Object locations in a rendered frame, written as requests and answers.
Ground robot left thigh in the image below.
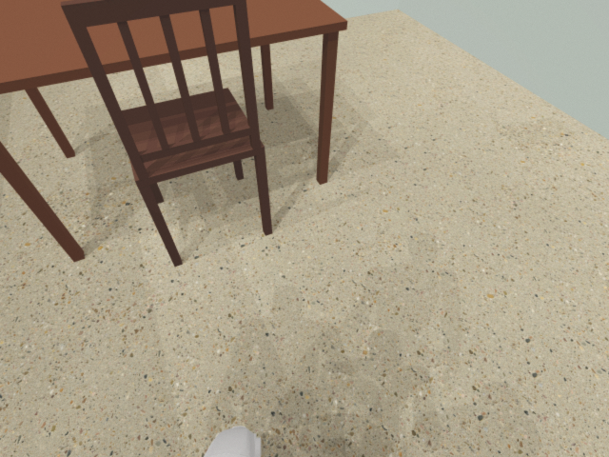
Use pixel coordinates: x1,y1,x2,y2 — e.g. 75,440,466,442
204,427,261,457

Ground table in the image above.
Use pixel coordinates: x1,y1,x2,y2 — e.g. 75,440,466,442
0,0,347,262

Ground chair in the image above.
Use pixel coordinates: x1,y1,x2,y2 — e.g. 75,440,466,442
61,0,272,267

